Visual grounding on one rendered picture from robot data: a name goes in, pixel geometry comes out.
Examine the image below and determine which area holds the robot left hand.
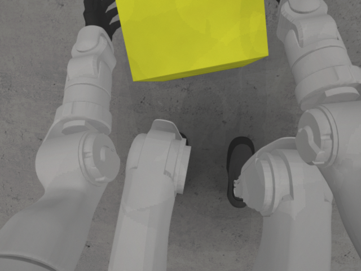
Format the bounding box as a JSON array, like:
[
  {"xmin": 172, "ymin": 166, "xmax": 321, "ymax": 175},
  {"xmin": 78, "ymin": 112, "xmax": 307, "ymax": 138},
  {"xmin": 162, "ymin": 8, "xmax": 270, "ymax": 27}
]
[{"xmin": 83, "ymin": 0, "xmax": 121, "ymax": 41}]

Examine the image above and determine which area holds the robot right foot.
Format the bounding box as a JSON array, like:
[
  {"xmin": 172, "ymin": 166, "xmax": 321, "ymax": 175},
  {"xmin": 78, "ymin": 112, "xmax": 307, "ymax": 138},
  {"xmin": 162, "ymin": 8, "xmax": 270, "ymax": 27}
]
[{"xmin": 226, "ymin": 137, "xmax": 255, "ymax": 208}]

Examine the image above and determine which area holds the carton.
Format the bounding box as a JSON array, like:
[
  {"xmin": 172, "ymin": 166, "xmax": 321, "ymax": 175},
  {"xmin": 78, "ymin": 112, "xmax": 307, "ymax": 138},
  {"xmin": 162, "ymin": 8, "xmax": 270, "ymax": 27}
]
[{"xmin": 116, "ymin": 0, "xmax": 268, "ymax": 81}]

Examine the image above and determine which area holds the robot left forearm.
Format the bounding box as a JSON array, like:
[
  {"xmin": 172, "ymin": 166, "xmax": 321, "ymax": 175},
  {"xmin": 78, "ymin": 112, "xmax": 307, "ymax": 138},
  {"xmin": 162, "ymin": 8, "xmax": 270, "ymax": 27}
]
[{"xmin": 35, "ymin": 25, "xmax": 116, "ymax": 165}]

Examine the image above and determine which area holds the robot left thigh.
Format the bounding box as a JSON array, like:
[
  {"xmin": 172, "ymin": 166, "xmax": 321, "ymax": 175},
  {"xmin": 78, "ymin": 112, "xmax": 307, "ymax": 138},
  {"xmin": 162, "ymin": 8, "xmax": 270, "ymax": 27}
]
[{"xmin": 108, "ymin": 129, "xmax": 191, "ymax": 271}]

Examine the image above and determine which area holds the right robot upper arm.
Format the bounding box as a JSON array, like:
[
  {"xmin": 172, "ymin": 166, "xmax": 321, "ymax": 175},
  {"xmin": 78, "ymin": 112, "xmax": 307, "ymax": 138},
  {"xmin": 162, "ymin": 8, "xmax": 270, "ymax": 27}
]
[{"xmin": 295, "ymin": 100, "xmax": 361, "ymax": 259}]

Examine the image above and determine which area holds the robot right forearm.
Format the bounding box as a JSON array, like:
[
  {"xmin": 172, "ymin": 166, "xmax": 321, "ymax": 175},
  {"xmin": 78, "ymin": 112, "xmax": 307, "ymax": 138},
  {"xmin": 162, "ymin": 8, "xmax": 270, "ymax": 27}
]
[{"xmin": 276, "ymin": 0, "xmax": 361, "ymax": 112}]

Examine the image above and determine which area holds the left robot upper arm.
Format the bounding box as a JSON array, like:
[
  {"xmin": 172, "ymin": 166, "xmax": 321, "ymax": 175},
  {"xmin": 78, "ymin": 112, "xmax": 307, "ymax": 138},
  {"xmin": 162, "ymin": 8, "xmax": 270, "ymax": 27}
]
[{"xmin": 0, "ymin": 130, "xmax": 120, "ymax": 271}]

